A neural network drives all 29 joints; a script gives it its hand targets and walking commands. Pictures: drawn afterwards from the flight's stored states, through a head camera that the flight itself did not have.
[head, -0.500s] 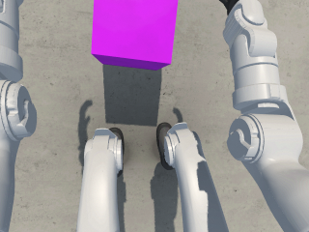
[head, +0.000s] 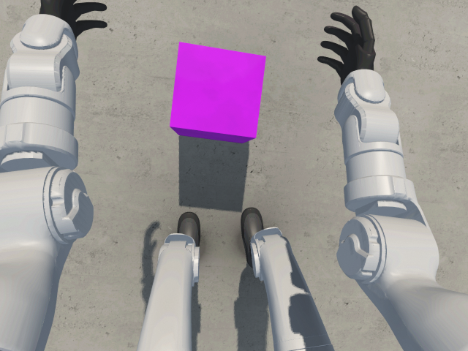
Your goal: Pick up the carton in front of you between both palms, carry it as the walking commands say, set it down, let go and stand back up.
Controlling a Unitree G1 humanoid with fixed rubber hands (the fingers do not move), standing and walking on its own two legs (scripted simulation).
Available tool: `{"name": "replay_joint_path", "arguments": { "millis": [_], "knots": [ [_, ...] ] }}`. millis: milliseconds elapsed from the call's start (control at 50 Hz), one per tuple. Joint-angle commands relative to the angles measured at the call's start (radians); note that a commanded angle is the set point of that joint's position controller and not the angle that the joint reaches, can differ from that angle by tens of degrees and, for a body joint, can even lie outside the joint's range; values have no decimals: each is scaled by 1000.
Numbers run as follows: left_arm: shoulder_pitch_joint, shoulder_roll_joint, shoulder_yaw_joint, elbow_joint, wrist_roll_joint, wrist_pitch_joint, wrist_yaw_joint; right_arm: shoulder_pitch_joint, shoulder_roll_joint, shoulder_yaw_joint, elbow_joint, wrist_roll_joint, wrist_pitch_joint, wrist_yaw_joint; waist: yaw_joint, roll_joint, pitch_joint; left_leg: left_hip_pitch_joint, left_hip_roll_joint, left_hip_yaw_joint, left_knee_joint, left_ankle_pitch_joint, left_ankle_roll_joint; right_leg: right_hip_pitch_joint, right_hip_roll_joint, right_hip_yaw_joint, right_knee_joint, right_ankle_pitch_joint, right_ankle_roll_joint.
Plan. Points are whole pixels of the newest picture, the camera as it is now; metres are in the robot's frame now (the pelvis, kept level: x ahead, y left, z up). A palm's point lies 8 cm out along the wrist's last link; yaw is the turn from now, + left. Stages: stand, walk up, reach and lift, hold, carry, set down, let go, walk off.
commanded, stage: let go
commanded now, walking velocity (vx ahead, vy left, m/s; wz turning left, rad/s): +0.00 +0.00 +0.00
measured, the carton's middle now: (216, 101) +0.54 -0.01 -0.53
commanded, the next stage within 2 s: stand in 1.32 s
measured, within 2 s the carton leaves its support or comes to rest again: neither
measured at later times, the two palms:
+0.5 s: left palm (28, 169) +0.37 +0.20 -0.01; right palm (456, 193) +0.33 -0.25 +0.00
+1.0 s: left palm out of the picture +0.24 +0.22 +0.05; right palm out of the picture +0.25 -0.24 +0.05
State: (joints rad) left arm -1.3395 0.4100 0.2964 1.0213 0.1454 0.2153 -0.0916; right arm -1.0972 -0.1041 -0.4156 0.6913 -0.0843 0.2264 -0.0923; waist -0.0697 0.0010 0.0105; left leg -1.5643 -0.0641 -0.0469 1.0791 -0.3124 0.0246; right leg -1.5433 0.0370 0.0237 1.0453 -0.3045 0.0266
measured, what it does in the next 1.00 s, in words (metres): rises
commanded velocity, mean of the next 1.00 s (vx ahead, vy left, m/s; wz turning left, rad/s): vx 0.00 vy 0.00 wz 0.00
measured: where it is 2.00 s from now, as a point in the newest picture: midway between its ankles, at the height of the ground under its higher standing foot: (221, 251)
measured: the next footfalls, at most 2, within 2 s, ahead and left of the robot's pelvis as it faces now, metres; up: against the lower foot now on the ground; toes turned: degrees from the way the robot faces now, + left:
none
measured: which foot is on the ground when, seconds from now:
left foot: down 0.00-1.00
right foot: down 0.00-1.00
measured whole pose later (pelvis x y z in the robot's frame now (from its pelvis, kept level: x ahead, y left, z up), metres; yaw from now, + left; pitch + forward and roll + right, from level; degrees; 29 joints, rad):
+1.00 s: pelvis +0.09 -0.01 +0.12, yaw +0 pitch -2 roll +0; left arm 0.23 0.21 0.04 0.44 0.00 0.09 -0.06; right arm 0.22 -0.22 -0.04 0.43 0.00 0.10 0.07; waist 0.00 0.01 0.06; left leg -0.13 -0.04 -0.04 0.44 -0.28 0.02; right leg -0.14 0.03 0.06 0.44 -0.27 -0.01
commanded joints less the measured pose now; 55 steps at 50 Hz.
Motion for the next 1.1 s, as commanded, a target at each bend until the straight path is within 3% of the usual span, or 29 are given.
{"name": "replay_joint_path", "arguments": {
  "millis": [0, 80, 160, 260, 420, 520, 620, 780, 880, 1000, 1080],
  "knots": [
    [-62, 44, 27, -177, 25, -24, 42, -12, -124, 27, -128, -34, -37, 37, -3, 131, -1146, 1016, 14, -32, -71, 679, -45, 371, 49, -86, -85, 345, 26],
    [157, -28, 8, -330, -3, -49, 92, 171, -159, 90, -176, -41, -71, 88, -7, 109, -1139, 1071, 23, -39, -129, 715, -52, 476, 43, -65, -142, 391, 8],
    [328, -50, -19, -432, -39, -82, 100, 318, -162, 153, -204, -3, -97, 121, 0, 71, -1020, 974, 20, -18, -220, 553, -45, 671, 21, -37, -205, 403, -2],
    [558, -65, -38, -453, -54, -122, 79, 526, -137, 206, -207, 39, -129, 150, 18, 45, -842, 886, 14, 14, -315, 358, -34, 875, -3, -9, -275, 386, 2],
    [899, -85, -84, -448, -91, -184, 60, 827, -145, 279, -240, 77, -188, 150, 23, -1, -633, 942, 18, 24, -420, 255, -22, 1111, -25, 27, -366, 406, 8],
    [1093, -92, -119, -490, -115, -214, 59, 1012, -154, 319, -288, 95, -215, 143, 22, -29, -503, 1060, 21, 21, -486, 252, -20, 1225, -26, 32, -434, 426, 12],
    [1270, -95, -152, -542, -127, -232, 62, 1174, -164, 350, -329, 110, -228, 145, 26, -20, -375, 1206, 26, 22, -554, 282, -24, 1305, -19, 23, -508, 436, 13],
    [1475, -114, -204, -626, -133, -205, 51, 1282, -195, 364, -355, 113, -205, 161, 62, 47, -146, 1407, 35, 16, -664, 318, -44, 1374, 0, 6, -629, 324, -5],
    [1511, -116, -231, -665, -142, -160, 36, 1290, -208, 352, -353, 97, -165, 166, 69, 22, -33, 1443, 42, 16, -698, 268, -43, 1390, 2, -4, -655, 250, -12],
    [1513, -108, -239, -695, -149, -111, 21, 1293, -211, 338, -348, 73, -117, 163, 57, -16, 27, 1472, 42, 20, -704, 237, -38, 1414, 1, -10, -659, 222, -16],
    [1513, -108, -237, -701, -146, -91, 19, 1285, -208, 337, -349, 67, -98, 164, 57, -13, 42, 1477, 41, 20, -701, 238, -38, 1433, 0, -10, -655, 218, -18]
  ]
}}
